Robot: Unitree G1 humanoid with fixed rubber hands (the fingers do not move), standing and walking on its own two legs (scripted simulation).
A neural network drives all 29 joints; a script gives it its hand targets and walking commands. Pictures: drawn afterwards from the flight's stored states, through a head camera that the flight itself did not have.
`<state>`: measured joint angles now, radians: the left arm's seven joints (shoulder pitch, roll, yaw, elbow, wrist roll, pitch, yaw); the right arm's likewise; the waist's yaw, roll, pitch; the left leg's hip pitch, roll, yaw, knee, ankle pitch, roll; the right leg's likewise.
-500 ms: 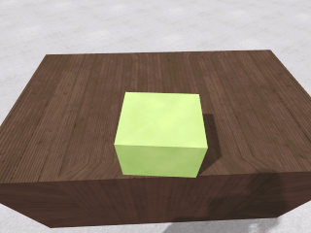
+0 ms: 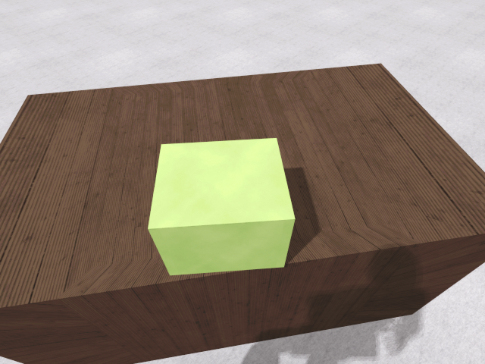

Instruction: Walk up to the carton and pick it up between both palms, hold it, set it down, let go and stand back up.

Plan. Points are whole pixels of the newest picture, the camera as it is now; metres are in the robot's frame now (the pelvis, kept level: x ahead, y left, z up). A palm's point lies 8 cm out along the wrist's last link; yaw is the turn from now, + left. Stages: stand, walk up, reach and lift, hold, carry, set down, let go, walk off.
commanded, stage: walk up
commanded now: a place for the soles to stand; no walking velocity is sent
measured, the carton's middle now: (223, 206) +0.42 +0.06 -0.02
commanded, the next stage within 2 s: stand in 0.78 s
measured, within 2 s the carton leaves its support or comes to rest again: neither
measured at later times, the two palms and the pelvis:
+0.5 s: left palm out of the picture +0.03 +0.25 -0.13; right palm out of the picture +0.03 -0.27 -0.14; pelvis +0.00 +0.00 +0.00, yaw -4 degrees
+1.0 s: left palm out of the picture +0.06 +0.24 -0.13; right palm out of the picture -0.03 -0.25 -0.13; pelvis +0.01 +0.00 +0.01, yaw -9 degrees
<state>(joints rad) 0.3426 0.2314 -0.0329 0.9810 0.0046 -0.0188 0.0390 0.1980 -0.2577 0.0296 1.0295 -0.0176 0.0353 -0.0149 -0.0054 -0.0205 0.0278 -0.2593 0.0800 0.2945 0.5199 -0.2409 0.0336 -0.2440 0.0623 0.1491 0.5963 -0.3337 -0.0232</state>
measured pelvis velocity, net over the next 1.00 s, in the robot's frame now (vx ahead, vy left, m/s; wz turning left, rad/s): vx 0.01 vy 0.00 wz -0.16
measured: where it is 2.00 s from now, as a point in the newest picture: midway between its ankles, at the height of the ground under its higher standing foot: outside the picture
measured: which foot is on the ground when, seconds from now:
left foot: down 0.00-1.00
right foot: down 0.00-1.00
